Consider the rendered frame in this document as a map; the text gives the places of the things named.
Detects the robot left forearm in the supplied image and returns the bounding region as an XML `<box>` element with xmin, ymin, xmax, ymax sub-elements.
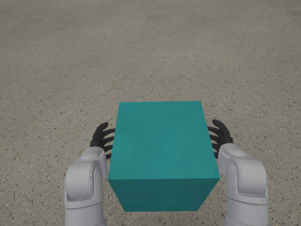
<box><xmin>64</xmin><ymin>146</ymin><xmax>108</xmax><ymax>226</ymax></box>

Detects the robot right forearm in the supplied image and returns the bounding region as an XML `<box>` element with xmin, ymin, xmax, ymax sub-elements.
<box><xmin>217</xmin><ymin>143</ymin><xmax>273</xmax><ymax>226</ymax></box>

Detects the carton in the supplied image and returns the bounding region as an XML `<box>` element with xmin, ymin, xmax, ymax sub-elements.
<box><xmin>107</xmin><ymin>101</ymin><xmax>220</xmax><ymax>212</ymax></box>

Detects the left robot hand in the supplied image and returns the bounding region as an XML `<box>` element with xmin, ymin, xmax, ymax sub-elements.
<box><xmin>90</xmin><ymin>122</ymin><xmax>116</xmax><ymax>160</ymax></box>

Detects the right robot hand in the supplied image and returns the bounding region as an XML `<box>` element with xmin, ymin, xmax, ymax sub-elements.
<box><xmin>207</xmin><ymin>119</ymin><xmax>233</xmax><ymax>159</ymax></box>

